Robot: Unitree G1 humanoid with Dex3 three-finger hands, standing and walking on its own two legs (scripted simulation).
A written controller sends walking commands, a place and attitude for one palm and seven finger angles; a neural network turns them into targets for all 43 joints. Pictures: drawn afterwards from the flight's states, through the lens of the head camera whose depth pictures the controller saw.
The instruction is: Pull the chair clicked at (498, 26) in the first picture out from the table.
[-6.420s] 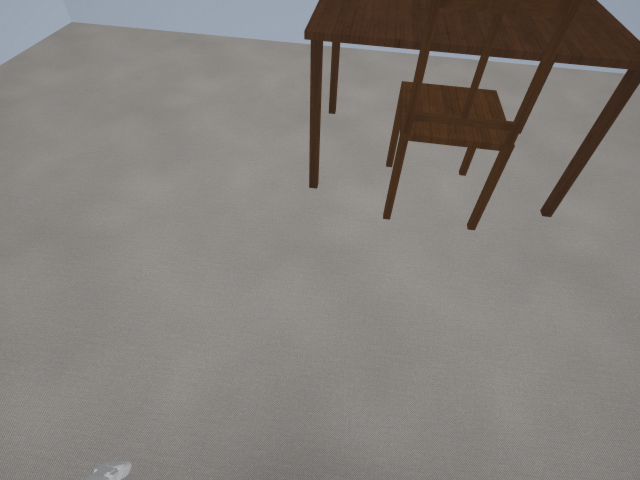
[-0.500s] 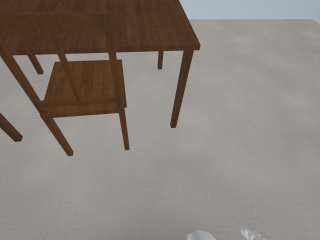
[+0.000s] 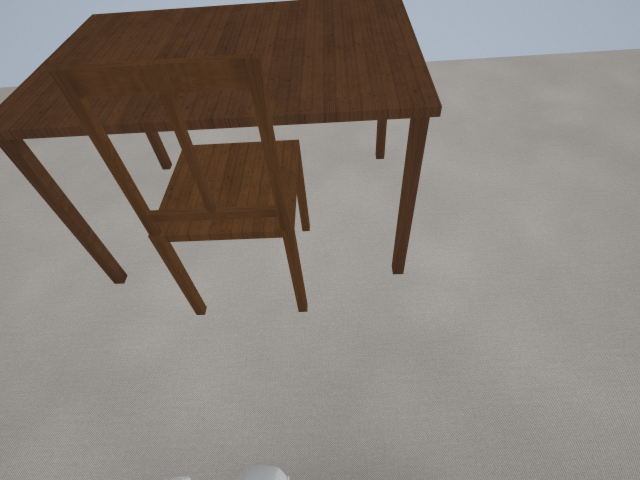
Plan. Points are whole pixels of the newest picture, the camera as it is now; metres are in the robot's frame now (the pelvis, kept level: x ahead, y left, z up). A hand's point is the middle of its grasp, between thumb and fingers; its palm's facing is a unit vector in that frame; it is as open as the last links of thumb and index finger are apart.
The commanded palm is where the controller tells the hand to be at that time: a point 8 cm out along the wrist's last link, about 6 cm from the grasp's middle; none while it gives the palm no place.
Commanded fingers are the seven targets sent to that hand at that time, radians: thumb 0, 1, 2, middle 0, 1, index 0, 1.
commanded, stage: take the last steps up to it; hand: left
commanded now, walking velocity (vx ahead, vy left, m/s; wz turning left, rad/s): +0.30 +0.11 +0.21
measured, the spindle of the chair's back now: (192, 159) +0.79 +0.33 -0.07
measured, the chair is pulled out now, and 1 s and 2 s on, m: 0.00 0.00 0.00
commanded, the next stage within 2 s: come to a stop and stand still in 1.02 s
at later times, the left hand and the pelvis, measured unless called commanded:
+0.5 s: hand out of the picture +0.02 +0.30 -0.18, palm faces +0.13 -0.98 -0.16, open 7.4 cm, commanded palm none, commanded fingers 0.00 0.90 0.90 -0.20 -0.30 -0.20 -0.30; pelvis +0.08 +0.12 +0.00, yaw +4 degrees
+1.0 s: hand (166, 363) +0.34 +0.30 -0.18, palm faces +0.07 -0.98 -0.18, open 7.3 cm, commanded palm none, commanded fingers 0.00 0.90 0.90 -0.20 -0.30 -0.20 -0.30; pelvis +0.27 +0.13 -0.02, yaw +2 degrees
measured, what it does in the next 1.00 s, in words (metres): walks ahead: left foot, then right foot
